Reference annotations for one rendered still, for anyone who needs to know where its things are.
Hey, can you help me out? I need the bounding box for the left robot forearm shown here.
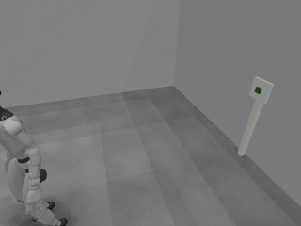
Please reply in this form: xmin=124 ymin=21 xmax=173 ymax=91
xmin=27 ymin=149 xmax=41 ymax=190

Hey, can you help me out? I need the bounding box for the left robot upper arm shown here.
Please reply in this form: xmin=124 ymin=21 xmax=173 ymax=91
xmin=2 ymin=119 xmax=40 ymax=157

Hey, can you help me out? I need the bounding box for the right robot forearm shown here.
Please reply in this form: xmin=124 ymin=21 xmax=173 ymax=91
xmin=6 ymin=150 xmax=13 ymax=158

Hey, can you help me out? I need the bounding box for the panel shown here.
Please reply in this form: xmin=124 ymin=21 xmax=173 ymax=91
xmin=237 ymin=76 xmax=274 ymax=156

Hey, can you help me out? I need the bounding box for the robot right thigh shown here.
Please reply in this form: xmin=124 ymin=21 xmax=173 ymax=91
xmin=7 ymin=158 xmax=25 ymax=202

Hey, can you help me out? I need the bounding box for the robot right hand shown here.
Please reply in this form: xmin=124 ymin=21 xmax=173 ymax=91
xmin=3 ymin=156 xmax=15 ymax=175

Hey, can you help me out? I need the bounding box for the button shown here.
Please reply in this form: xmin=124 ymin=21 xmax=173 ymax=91
xmin=255 ymin=87 xmax=262 ymax=94

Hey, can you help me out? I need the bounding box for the humanoid robot head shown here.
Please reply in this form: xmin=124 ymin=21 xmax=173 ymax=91
xmin=0 ymin=91 xmax=14 ymax=122

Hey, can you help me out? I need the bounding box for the robot left hand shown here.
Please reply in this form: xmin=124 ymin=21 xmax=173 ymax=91
xmin=25 ymin=187 xmax=43 ymax=216

